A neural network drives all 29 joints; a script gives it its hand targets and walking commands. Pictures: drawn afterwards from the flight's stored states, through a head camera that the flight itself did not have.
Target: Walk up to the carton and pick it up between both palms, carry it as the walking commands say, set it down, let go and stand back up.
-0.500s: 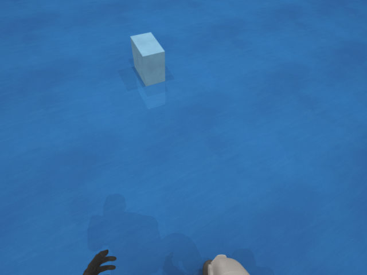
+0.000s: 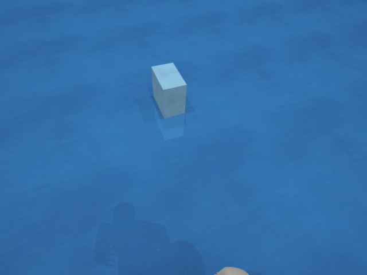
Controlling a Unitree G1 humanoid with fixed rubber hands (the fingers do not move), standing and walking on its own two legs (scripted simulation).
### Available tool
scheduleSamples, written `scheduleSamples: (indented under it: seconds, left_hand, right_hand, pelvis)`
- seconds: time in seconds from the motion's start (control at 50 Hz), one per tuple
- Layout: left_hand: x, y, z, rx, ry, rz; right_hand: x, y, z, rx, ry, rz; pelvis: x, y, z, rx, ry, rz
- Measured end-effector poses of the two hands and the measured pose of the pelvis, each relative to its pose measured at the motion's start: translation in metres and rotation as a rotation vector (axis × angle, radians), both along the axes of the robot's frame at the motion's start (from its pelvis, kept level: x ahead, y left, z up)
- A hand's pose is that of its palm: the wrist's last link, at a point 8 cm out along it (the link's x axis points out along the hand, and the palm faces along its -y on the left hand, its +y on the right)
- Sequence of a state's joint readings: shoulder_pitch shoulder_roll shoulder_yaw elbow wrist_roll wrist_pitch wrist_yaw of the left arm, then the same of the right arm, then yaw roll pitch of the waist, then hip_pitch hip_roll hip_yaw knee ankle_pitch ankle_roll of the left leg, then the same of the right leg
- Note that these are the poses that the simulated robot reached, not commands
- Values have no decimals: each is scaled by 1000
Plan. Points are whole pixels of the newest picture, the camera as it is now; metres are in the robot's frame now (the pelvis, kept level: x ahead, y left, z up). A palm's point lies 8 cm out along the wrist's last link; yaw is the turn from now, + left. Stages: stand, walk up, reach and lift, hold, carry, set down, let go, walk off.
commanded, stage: walk up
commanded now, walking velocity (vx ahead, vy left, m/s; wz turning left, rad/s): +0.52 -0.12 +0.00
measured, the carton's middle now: (168, 90) +1.39 +0.08 -0.63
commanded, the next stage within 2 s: none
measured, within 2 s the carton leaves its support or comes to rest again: neither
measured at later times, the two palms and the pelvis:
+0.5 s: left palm (112, 223) +0.27 +0.20 -0.16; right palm (274, 204) +0.33 -0.26 -0.15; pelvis +0.26 -0.03 -0.02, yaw +2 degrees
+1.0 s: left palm (128, 126) +0.61 +0.20 -0.13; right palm (261, 164) +0.46 -0.26 -0.16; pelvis +0.51 -0.03 -0.01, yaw +2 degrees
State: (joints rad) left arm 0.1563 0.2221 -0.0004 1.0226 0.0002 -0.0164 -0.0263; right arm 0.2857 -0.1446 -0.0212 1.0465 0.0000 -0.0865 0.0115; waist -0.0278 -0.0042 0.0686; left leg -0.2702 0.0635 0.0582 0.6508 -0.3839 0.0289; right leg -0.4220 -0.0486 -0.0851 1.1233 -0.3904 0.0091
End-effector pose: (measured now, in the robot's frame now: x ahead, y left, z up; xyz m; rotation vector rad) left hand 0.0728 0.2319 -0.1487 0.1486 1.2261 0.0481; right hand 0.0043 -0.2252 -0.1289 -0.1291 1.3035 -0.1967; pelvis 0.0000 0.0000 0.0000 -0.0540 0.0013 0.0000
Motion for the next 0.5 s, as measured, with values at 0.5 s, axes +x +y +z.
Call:
scheduleSamples:
  seconds: [0.5]
  left_hand:
    - [200, -28, -7, 40, 73, 98]
  right_hand:
    - [321, -36, -24, 23, -73, 100]
  pelvis:
    - [259, -27, -16, 30, -26, 30]
